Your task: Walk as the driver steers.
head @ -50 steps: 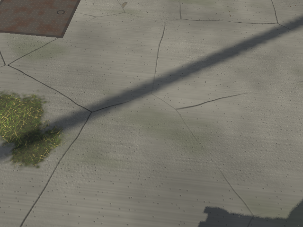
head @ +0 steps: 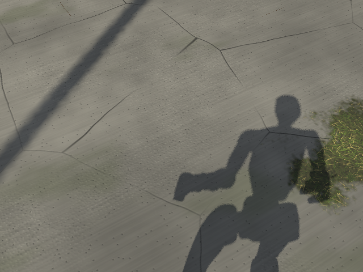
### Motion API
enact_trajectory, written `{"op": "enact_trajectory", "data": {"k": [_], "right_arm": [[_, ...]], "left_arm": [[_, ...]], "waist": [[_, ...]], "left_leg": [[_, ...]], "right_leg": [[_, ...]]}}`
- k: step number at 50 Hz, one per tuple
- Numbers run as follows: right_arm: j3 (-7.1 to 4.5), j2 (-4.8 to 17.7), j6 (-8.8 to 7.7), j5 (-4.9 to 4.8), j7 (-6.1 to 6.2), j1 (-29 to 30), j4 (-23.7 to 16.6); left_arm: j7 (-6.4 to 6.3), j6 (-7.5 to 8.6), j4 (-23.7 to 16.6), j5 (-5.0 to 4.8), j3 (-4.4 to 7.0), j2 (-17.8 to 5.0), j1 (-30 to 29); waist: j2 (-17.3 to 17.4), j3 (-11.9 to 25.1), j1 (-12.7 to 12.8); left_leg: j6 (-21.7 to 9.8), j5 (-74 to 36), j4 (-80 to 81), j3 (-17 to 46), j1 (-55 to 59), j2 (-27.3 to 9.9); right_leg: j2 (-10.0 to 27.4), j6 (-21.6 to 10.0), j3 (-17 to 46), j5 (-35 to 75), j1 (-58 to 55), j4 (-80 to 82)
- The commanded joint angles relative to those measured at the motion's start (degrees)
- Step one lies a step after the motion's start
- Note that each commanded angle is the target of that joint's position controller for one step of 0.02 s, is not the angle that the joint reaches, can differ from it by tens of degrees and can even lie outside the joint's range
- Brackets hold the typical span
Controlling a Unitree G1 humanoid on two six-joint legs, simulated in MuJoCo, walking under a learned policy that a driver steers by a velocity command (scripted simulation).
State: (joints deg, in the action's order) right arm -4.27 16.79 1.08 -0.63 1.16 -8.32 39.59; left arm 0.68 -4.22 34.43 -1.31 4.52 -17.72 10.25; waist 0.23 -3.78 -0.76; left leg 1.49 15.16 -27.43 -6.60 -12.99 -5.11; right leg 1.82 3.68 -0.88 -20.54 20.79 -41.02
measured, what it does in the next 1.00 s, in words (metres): walks ahead: right foot, then left foot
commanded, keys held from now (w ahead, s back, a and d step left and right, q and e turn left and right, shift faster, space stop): no key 0.10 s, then w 0.90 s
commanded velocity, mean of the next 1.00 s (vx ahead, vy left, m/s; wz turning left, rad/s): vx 0.33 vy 0.00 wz -0.14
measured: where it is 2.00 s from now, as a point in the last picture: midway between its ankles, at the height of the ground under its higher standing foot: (200, 156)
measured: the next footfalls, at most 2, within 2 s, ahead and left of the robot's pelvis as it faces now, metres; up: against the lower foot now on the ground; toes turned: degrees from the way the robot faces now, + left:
right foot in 0.04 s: +0.04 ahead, -0.13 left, +0.00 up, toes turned -3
left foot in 0.60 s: +0.24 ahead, +0.10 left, +0.00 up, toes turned -4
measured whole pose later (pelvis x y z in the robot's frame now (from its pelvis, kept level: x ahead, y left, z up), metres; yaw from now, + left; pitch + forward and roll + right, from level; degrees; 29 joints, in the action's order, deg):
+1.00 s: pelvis +0.32 +0.01 +0.00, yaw -6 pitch +2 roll +1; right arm -1.8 16.0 -4.0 -0.9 -0.2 -23.0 47.3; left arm 2.3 4.5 37.6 -0.8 2.0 -15.3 4.5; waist -2.7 -1.8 -5.2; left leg -3.3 16.9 -11.2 -1.7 3.5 3.5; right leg 4.2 0.3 0.8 4.4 37.3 -33.5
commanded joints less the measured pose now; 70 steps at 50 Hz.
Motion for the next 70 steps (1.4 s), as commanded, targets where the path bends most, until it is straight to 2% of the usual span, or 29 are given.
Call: {"op": "enact_trajectory", "data": {"k": [1,2,3,4,5,7,8,10,16,25,29,30,31,32,33,36,40,45,51,53,55,56,57,58,59,61,62,65,70], "right_arm": [[-2.75,9.75,-0.99,-1.47,-0.13,0.57,-2.45],[-1.86,6.82,-1.23,-0.23,-0.48,-2.51,-1.56],[0.12,2.38,-1.33,3.46,-0.91,-1.94,-4.21],[-1.12,6.51,-1.28,1.72,-0.12,3.05,-4.92],[-1.78,8.51,-0.83,0.15,0.29,4.11,-4.52],[-2.14,8.64,-0.71,0.42,0.16,2.12,-2.71],[-2.10,8.37,-0.85,0.46,-0.24,1.72,-2.51],[-1.92,7.70,-1.78,-0.16,-1.01,1.23,-2.03],[-1.04,5.72,-4.36,0.01,-1.68,3.88,-1.60],[0.28,5.15,-6.23,-0.87,-3.32,7.47,-3.46],[-0.94,7.83,-6.72,-0.75,-2.94,-3.95,-0.40],[-2.02,11.34,-6.83,-0.39,-2.31,-12.73,1.02],[-3.54,18.15,-6.59,0.50,-2.46,-17.70,1.88],[-2.19,13.06,-6.80,0.00,-2.84,-17.70,1.82],[-1.14,10.41,-6.78,0.00,-2.75,-14.25,1.37],[0.26,6.70,-6.58,1.08,-2.58,-8.26,0.05],[0.18,7.30,-7.19,0.48,-2.23,-8.54,0.93],[0.13,8.52,-6.34,0.02,-1.28,-11.90,3.26],[-0.27,9.79,-4.70,-0.62,-0.80,-16.84,6.46],[-0.67,10.95,-4.17,-0.55,-0.43,-16.15,6.60],[-0.58,11.24,-3.37,-0.26,-0.06,-14.38,6.15],[0.45,9.11,-3.52,0.87,0.13,-14.62,4.74],[2.90,0.77,-4.68,0.91,-0.75,-23.42,3.70],[1.82,6.54,-5.96,-0.36,-1.19,-19.02,4.59],[0.86,9.35,-6.74,-2.01,-1.58,-12.48,2.20],[1.02,8.12,-7.19,-0.76,-1.43,-7.31,0.92],[0.83,7.72,-6.66,-0.40,-1.47,-8.60,1.26],[1.51,4.69,-4.90,-0.02,-1.27,-10.87,1.96],[2.29,3.14,-5.17,0.52,-1.44,-0.53,-0.92]], "left_arm": [[0.12,0.64,-3.21,0.21,2.45,-6.12,3.98],[-0.50,0.88,-3.14,0.25,3.46,-9.51,6.00],[-1.47,1.33,-5.20,0.90,4.01,-15.24,5.45],[-0.70,2.77,-5.20,3.04,3.26,-13.04,6.98],[-0.39,3.81,-4.33,3.22,2.50,-11.37,5.16],[-0.91,4.33,-2.41,0.64,1.59,-8.04,3.89],[-1.16,4.46,-1.98,0.33,1.05,-7.39,3.67],[-1.48,5.12,-1.52,1.19,0.45,-6.61,4.05],[-1.61,7.36,0.71,1.29,0.84,-7.99,6.12],[-0.35,7.36,4.44,0.16,1.34,-9.59,9.87],[-0.24,6.89,5.15,0.42,0.54,-7.77,9.24],[-0.30,7.10,4.31,1.20,-0.66,-4.61,8.37],[-0.67,8.28,1.50,0.99,-1.73,-1.14,11.10],[-0.84,9.09,1.85,0.14,-0.55,-6.07,9.03],[-0.47,9.45,1.45,-0.91,0.17,-8.24,6.73],[-0.10,9.32,1.77,0.45,-0.01,-6.15,4.30],[-0.09,8.23,1.95,1.07,-0.46,-3.71,3.78],[0.60,9.25,-0.43,0.91,-1.77,-0.70,-5.90],[2.78,10.25,-3.17,0.27,-1.77,-1.31,-14.09],[2.94,10.25,-2.70,0.49,-1.01,-3.10,-11.37],[2.05,9.93,0.75,0.61,1.08,-7.04,1.74],[1.23,9.53,2.88,1.17,2.04,-10.34,12.15],[1.33,9.52,3.98,1.45,2.93,-14.82,15.01],[1.14,9.35,3.98,0.72,1.53,-8.49,15.36],[0.76,9.18,3.82,0.66,0.78,-6.91,10.89],[0.82,9.15,3.66,1.22,0.10,-4.89,4.71],[0.89,9.47,3.55,1.88,-0.28,-3.74,3.29],[1.07,10.56,4.98,1.08,0.02,-4.43,2.31],[0.14,10.35,7.38,0.91,0.61,-6.89,4.62]], "waist": [[8.08,8.22,2.17],[-1.58,9.51,1.89],[-20.00,10.20,-0.13],[-14.34,13.74,5.26],[-9.97,10.35,4.21],[-7.44,8.45,2.94],[-8.40,6.90,2.75],[-9.99,4.85,2.48],[-7.42,2.04,3.49],[-5.94,-0.53,5.25],[-4.93,4.29,-1.30],[0.86,10.52,-5.22],[17.37,15.90,-4.46],[12.26,14.26,-5.63],[9.36,8.39,-4.39],[5.05,2.77,-1.07],[4.00,1.89,0.29],[3.47,0.06,-2.77],[3.43,-1.71,-3.90],[4.86,1.04,-1.37],[5.35,10.20,6.12],[1.62,18.80,9.89],[-14.16,27.64,4.75],[-11.01,27.84,7.95],[-8.66,16.95,7.48],[-1.20,7.33,3.71],[-2.44,6.45,1.57],[-3.74,4.63,-0.98],[-2.85,0.97,1.81]], "left_leg": [[-8.24,-18.84,-1.44,5.75,2.80,-10.45],[-3.19,-8.13,-11.54,0.77,-5.85,-6.45],[2.54,24.05,-28.79,-1.39,-21.95,1.01],[2.88,25.62,-37.97,6.90,-23.15,2.75],[2.34,21.51,-41.08,8.31,-23.28,1.56],[1.37,11.62,-37.83,8.47,-25.66,0.02],[1.36,6.51,-36.99,8.00,-25.56,0.21],[1.05,0.46,-34.55,7.56,-26.13,0.77],[0.86,-6.54,-17.58,8.16,-25.69,0.75],[-1.46,-5.38,-5.13,6.63,-17.73,1.89],[-4.95,-5.52,-0.08,4.48,2.16,4.36],[-8.06,-3.49,1.56,13.38,14.24,-3.03],[-16.75,7.67,8.66,38.85,28.49,-15.81],[-18.19,17.78,13.67,47.15,27.57,-16.89],[-16.48,18.32,13.97,41.04,23.51,-15.99],[-14.11,3.09,16.65,27.41,12.21,-9.64],[-14.71,-13.85,19.42,18.61,8.41,-7.13],[-12.33,-21.50,20.07,10.77,7.64,-4.05],[-11.83,-25.78,16.43,11.64,17.16,-8.60],[-10.78,-39.13,11.31,11.35,20.15,-9.07],[-8.64,-53.68,-4.93,8.50,17.63,-6.05],[-7.06,-38.83,-21.06,7.78,4.82,-3.70],[-3.10,7.41,-43.08,8.35,-19.20,7.93],[-3.34,17.11,-49.42,15.40,-25.79,7.43],[-3.69,13.42,-50.17,14.10,-29.83,4.30],[-3.27,5.55,-43.40,11.47,-27.05,-0.31],[-2.91,3.38,-41.45,11.85,-23.44,-1.87],[-0.90,1.78,-36.18,10.73,-20.12,-3.13],[0.51,-14.37,-17.67,8.89,-21.74,-2.76]], "right_leg": [[-3.02,-4.29,-2.72,10.52,-10.18,15.99],[2.01,-6.91,5.90,25.32,-20.09,19.43],[18.18,-15.43,26.11,49.67,-26.75,17.30],[22.13,-24.09,28.65,45.22,-20.30,19.52],[18.44,-22.26,23.13,38.77,-17.56,20.49],[12.48,-16.64,19.57,9.74,-17.93,23.88],[11.11,-16.06,19.55,0.33,-16.47,26.50],[10.67,-15.88,20.73,-7.72,-16.28,30.73],[10.96,-15.73,17.57,-0.68,-18.67,33.29],[12.52,-16.53,16.05,1.55,-14.92,31.06],[8.87,-12.87,12.21,13.73,-9.82,19.51],[4.38,-9.82,7.17,14.25,-3.71,3.47],[-4.42,-4.91,1.37,-4.56,15.28,-17.53],[-3.63,-4.30,7.70,-11.54,22.73,-26.37],[-0.45,-5.29,7.93,-7.11,26.56,-29.07],[4.59,-5.26,5.85,4.60,22.67,-23.55],[4.85,-2.77,3.80,11.34,21.28,-17.74],[3.01,-2.22,1.02,24.70,17.45,1.33],[0.68,-5.31,0.84,23.34,17.12,11.66],[-1.37,-7.21,-0.36,18.50,11.87,12.45],[-3.85,-10.61,-2.68,19.23,-7.06,14.22],[5.01,-14.07,6.62,21.65,-26.85,10.45],[20.04,-24.40,36.16,9.26,-47.84,13.98],[20.14,-23.75,43.54,3.08,-46.84,20.96],[18.14,-21.08,33.99,4.49,-38.58,22.79],[13.66,-18.83,22.76,15.33,-22.24,25.99],[12.02,-18.46,19.65,18.24,-17.44,27.88],[10.85,-19.57,14.17,21.66,-10.11,32.38],[7.57,-17.32,6.21,21.92,-8.76,34.70]]}}
Keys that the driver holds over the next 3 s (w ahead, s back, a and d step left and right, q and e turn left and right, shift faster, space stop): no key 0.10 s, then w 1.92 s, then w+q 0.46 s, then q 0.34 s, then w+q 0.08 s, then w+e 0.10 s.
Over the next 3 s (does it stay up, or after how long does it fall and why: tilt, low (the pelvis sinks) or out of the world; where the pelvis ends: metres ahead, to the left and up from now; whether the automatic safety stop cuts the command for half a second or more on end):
stays up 1.31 0.00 0.00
